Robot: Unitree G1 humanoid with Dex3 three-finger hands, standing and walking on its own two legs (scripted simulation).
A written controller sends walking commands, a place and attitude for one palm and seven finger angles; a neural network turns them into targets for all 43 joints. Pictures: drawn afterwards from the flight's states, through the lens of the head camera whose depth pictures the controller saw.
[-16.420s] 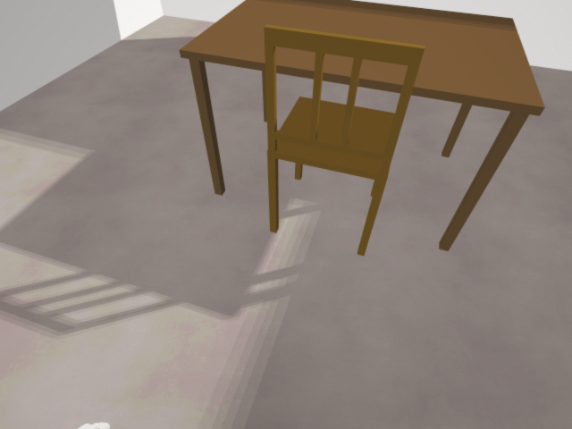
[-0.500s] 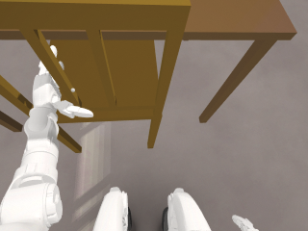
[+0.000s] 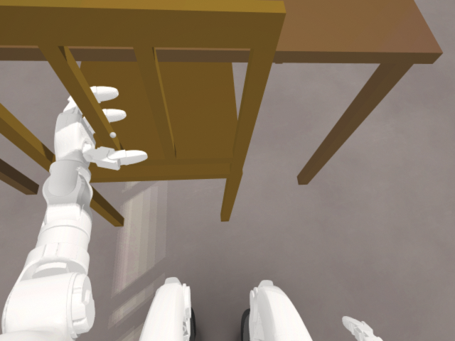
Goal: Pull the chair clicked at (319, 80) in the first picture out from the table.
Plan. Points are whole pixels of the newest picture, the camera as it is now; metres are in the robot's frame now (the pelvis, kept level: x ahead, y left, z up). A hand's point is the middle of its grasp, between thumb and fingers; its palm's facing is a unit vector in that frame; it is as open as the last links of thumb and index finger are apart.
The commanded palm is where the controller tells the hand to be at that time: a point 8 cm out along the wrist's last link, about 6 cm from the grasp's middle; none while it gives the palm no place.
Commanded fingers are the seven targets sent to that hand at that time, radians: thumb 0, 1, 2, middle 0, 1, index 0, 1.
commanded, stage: hook a spindle and tug to test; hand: left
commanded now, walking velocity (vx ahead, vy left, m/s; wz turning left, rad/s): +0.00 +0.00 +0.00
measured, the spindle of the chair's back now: (94, 115) +0.48 +0.22 +0.05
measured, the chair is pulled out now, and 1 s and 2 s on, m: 0.00 0.04 0.16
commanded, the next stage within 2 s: step backward, pulling the chair out in 0.96 s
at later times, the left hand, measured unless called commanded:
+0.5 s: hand (113, 135) +0.45 +0.19 +0.03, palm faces +0.06 -1.00 -0.04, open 5.2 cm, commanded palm +0.42 +0.22 +0.03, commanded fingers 0.00 0.90 0.90 -0.50 -1.45 -0.50 -1.45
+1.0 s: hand (116, 154) +0.42 +0.18 +0.03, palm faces +0.03 -1.00 -0.03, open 5.2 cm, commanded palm +0.39 +0.23 +0.03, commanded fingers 0.00 0.90 0.90 -0.50 -1.45 -0.50 -1.45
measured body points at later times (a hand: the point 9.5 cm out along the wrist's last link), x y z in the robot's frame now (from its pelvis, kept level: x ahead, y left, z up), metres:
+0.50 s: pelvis +0.01 +0.00 +0.01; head +0.15 +0.02 +0.43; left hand +0.44 +0.24 +0.03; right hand +0.09 -0.26 -0.11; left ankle +0.04 +0.10 -0.62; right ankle +0.02 -0.12 -0.62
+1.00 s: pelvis +0.02 +0.00 +0.01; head +0.15 +0.02 +0.44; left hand +0.41 +0.23 +0.03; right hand +0.13 -0.25 -0.10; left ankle +0.04 +0.10 -0.62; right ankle +0.02 -0.12 -0.62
